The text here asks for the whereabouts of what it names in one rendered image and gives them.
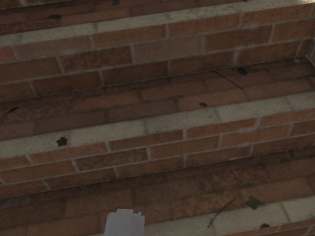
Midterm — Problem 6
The left robot thigh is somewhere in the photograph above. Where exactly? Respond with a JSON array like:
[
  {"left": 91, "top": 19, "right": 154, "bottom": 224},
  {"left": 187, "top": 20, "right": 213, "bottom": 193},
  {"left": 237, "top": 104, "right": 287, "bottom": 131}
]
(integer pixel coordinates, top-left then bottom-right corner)
[{"left": 103, "top": 208, "right": 145, "bottom": 236}]

